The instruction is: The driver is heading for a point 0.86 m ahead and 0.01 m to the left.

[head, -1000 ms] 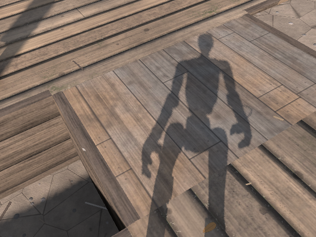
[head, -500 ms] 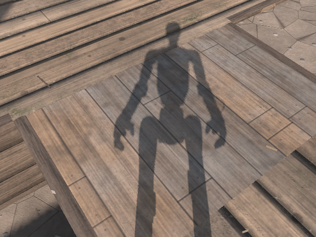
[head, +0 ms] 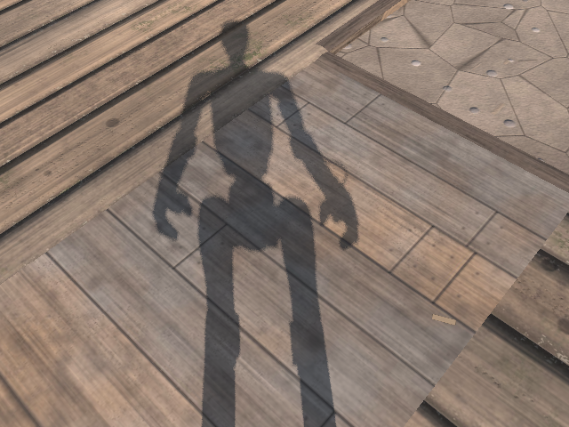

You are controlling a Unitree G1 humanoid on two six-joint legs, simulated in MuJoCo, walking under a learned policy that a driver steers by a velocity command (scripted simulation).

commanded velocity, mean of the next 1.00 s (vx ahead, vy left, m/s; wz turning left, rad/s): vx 0.50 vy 0.00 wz -0.15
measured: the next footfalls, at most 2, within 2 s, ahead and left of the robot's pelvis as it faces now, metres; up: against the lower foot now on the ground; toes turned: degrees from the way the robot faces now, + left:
left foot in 0.36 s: +0.41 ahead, +0.10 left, +0.00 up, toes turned -10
right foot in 0.88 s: +0.66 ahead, -0.18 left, +0.00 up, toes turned -10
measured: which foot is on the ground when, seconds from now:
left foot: up 0.00-0.34, down 0.36-0.90, up 0.92-1.00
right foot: down 0.00-0.40, up 0.42-0.86, down 0.88-1.00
